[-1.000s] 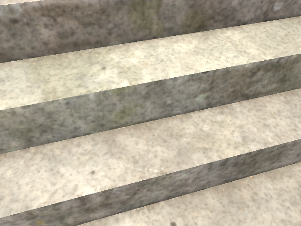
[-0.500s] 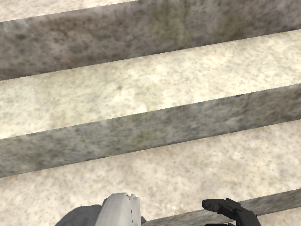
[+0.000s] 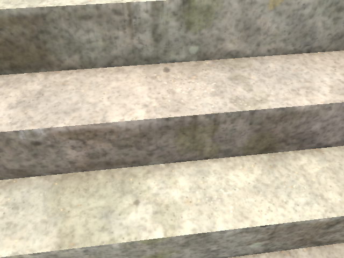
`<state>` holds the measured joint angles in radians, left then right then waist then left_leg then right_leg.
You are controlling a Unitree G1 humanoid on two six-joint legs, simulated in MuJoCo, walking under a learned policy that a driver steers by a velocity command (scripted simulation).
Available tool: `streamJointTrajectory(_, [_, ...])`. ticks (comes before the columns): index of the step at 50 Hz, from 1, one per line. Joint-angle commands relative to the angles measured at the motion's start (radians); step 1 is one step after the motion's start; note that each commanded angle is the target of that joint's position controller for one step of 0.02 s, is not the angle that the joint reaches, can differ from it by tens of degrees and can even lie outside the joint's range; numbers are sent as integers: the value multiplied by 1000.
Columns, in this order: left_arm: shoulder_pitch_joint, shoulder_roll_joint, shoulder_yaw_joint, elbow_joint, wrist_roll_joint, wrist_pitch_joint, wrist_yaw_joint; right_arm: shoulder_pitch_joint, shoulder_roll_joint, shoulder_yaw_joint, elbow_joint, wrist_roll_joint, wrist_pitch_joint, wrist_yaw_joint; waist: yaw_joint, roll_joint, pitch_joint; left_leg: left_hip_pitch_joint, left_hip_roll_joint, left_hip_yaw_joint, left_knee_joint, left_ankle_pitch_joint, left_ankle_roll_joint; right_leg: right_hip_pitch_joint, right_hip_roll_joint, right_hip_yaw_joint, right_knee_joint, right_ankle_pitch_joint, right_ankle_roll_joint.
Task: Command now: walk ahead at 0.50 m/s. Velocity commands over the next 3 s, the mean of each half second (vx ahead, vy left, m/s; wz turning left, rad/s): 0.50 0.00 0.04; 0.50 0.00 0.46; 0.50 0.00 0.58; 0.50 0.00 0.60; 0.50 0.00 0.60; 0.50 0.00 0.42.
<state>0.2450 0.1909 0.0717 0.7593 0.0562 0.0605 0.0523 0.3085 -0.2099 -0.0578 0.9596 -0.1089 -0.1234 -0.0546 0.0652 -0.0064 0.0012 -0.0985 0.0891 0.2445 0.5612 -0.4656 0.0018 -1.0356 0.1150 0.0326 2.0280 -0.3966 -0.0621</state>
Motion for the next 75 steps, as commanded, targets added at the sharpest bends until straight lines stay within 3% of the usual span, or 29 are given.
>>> streamJointTrajectory(1, [-241,63,15,-161,9,-25,-8,104,-163,-43,-41,-7,-22,-4,-66,127,98,334,326,-263,-315,338,155,-436,-49,72,46,-172,-2])
streamJointTrajectory(2, [-411,-65,-107,-236,-60,-24,-76,208,26,55,31,-63,37,117,-192,215,37,468,379,-416,-255,651,329,-739,-1,275,330,-146,-142])
streamJointTrajectory(3, [-335,14,-16,-237,-37,-44,-30,135,-208,-54,-43,-3,-10,47,-104,204,99,540,405,-237,-354,496,176,-723,-19,125,289,-331,-58])
streamJointTrajectory(4, [-445,-70,-132,-301,-49,-42,-95,257,8,57,104,-89,45,132,-177,69,61,528,386,-356,-312,545,291,-920,-20,262,371,-274,-196])
streamJointTrajectory(5, [-426,16,-46,-316,-56,-68,-40,129,-238,-46,-37,7,-5,61,-91,176,178,458,395,-155,-451,428,132,-745,-26,119,184,-427,-71])
streamJointTrajectory(6, [-456,-9,-128,-371,-54,-44,-102,136,-59,44,91,-93,39,141,-45,8,7,309,290,-213,-419,416,220,-720,-77,100,139,-233,-199])
streamJointTrajectory(8, [-451,25,-90,-415,-26,-24,-17,81,-171,-16,21,77,-3,39,-10,154,269,7,267,-12,-716,587,135,-378,-109,-115,-125,-376,-65])
streamJointTrajectory(12, [446,192,17,-93,-43,-39,-61,-196,-298,-52,-159,181,-7,73,364,131,-359,-96,148,-116,289,1635,150,955,70,22,-951,-53,-93])
streamJointTrajectory(13, [307,292,39,-62,-9,-30,-39,-197,-144,-26,-230,176,-14,126,188,-320,-320,-351,-160,-204,800,440,57,869,-152,645,-1435,-148,-198])
streamJointTrajectory(18, [-5,40,-15,84,-51,-88,-44,-64,78,42,-288,17,31,93,-120,-138,-58,-682,-140,-394,1413,535,105,510,-170,572,-1471,-450,-60])
streamJointTrajectory(21, [42,53,-58,66,51,-58,-130,-38,-88,-1,-214,159,53,149,-26,-9,33,-1046,-222,-718,1595,707,234,453,-290,669,-1621,36,-71])
streamJointTrajectory(30, [188,60,-86,250,64,-164,-185,-412,-35,55,-292,187,80,129,-101,-96,-129,-1216,-179,-228,1669,616,242,484,-172,-76,-1736,308,113])
streamJointTrajectory(34, [176,176,-98,242,65,-108,-257,-433,-91,33,-352,148,205,107,-201,-218,-257,-1058,-258,-72,1181,278,273,666,-335,-89,-1728,1808,-42])
streamJointTrajectory(36, [92,337,-66,233,-43,-126,-247,-369,-132,23,-395,116,281,183,-274,-273,-312,-818,-301,103,894,110,150,838,-443,-39,-1732,2594,-89])
streamJointTrajectory(39, [117,335,-68,245,36,-86,-261,-68,-63,51,-292,104,346,146,-249,-230,-316,-790,-357,-94,428,47,186,1209,-508,-6,-1358,3043,-34])
streamJointTrajectory(40, [41,342,-63,197,73,-75,-265,170,-114,32,-172,100,345,132,-282,-79,-474,-485,-333,-311,450,127,272,955,-448,20,-1121,2892,9])
streamJointTrajectory(41, [-172,259,-20,0,-125,-161,-59,228,-241,-10,-89,32,224,63,-349,110,-431,-247,-209,-556,284,-259,399,651,-118,-217,-734,1633,97])
streamJointTrajectory(43, [-124,128,-79,85,32,-82,-153,304,33,94,-15,-32,181,102,-339,279,-54,-298,-108,-977,99,-159,332,-79,54,380,139,522,-70])
streamJointTrajectory(48, [-287,117,-99,-197,25,-57,-69,-205,-24,61,-18,56,1,162,22,-56,-61,-608,-105,-551,-116,141,234,-25,-98,89,-143,-142,-114])
streamJointTrajectory(55, [-809,44,-173,-375,51,-116,-66,577,-74,26,160,82,-9,31,-325,123,-130,409,88,-887,90,679,213,-726,-135,159,-207,-641,-86])
streamJointTrajectory(58, [-208,91,-112,-165,10,-124,-103,147,-103,22,-11,43,33,82,-6,-82,-524,-311,-153,-737,316,1362,104,870,-206,232,-1602,384,-102])
streamJointTrajectory(60, [84,20,-93,161,-74,-124,-102,186,-120,8,-29,77,98,116,-47,-257,91,-750,-280,-486,594,-71,33,1305,-273,74,-2280,1104,53])
streamJointTrajectory(61, [-31,304,-19,106,-65,-120,-112,544,26,26,-48,96,87,199,-287,-407,-417,-1128,-206,-457,966,8,47,1999,-597,160,-1443,2087,-183])
streamJointTrajectory(62, [162,260,-1,140,48,-98,-156,497,-35,45,-48,161,87,229,-128,-335,-522,-1195,-240,-421,1625,-129,90,1856,-713,83,-1371,2342,-272])
streamJointTrajectory(64, [237,186,-23,327,139,-83,-189,61,126,105,-248,191,117,227,-168,-138,-232,-1590,-262,-363,2238,-125,272,1477,-628,-63,-1436,1717,-108])
streamJointTrajectory(67, [-34,198,-10,264,83,-99,-130,-275,38,97,-472,177,123,186,-287,-83,-85,-1494,-243,-193,1744,-244,271,1124,-350,-290,-1686,1266,45])
streamJointTrajectory(69, [-208,76,-34,117,-65,-127,-36,-241,92,66,-412,103,108,-8,-286,-80,162,-1002,-337,-113,1332,-24,124,548,-276,-498,-2021,1102,79])
streamJointTrajectory(73, [-537,338,37,-93,-157,-238,21,634,-185,-55,-128,59,178,-60,-644,-146,-426,-61,-340,-96,825,-22,132,796,-418,-335,-1335,2563,-66])
streamJointTrajectory(75, [-285,205,12,-162,-125,-226,-34,29,-218,-65,-220,65,183,-56,-281,449,-501,91,-222,-621,118,266,443,420,7,-123,-193,473,68])
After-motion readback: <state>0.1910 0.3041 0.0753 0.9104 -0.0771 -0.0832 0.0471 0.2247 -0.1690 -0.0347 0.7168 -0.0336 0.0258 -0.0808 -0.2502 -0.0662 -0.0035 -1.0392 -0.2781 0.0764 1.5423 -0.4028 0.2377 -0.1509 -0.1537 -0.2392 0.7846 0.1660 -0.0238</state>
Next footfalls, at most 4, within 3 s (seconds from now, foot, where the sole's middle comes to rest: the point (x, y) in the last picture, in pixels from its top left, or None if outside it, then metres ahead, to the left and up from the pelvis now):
0.24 right None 0.35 -0.21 -0.56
0.76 left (226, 202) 0.53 -0.09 -0.35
1.02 right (331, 185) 0.60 -0.40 -0.34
1.54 left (255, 78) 0.84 -0.16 -0.14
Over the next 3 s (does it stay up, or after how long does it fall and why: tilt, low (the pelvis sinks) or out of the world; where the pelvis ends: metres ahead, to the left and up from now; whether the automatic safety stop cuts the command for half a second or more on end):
stays up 0.87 -0.06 0.73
